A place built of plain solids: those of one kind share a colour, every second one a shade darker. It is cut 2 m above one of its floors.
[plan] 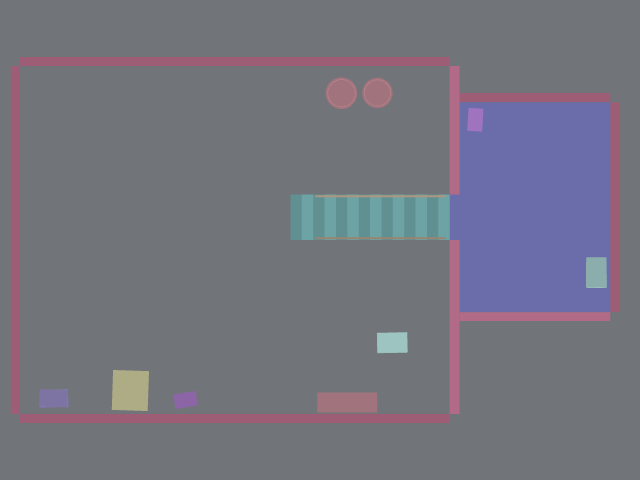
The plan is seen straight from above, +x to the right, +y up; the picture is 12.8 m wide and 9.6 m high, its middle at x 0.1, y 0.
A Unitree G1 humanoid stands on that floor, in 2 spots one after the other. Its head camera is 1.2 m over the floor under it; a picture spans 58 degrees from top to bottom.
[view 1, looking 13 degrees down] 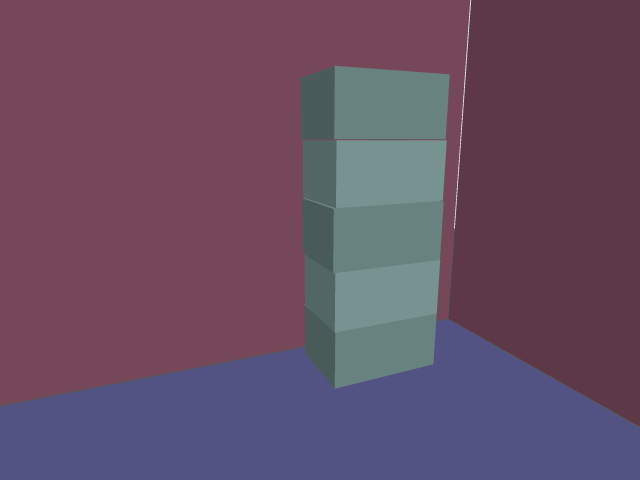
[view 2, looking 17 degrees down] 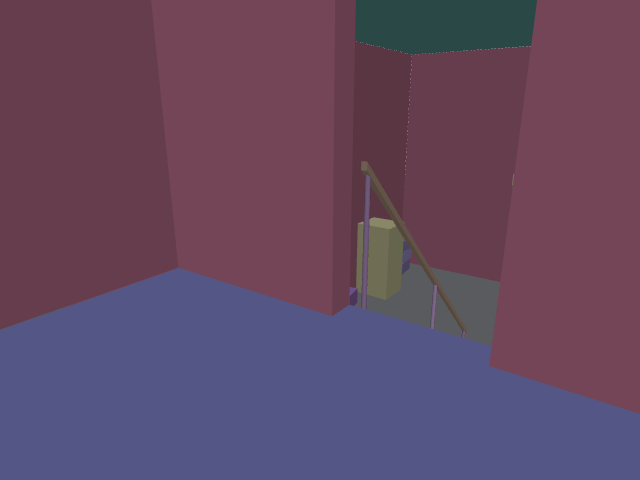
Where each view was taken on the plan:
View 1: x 3.69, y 0.45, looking -23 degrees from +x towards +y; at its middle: crate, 2.11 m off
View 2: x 4.86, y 1.29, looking -145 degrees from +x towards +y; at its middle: wall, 2.52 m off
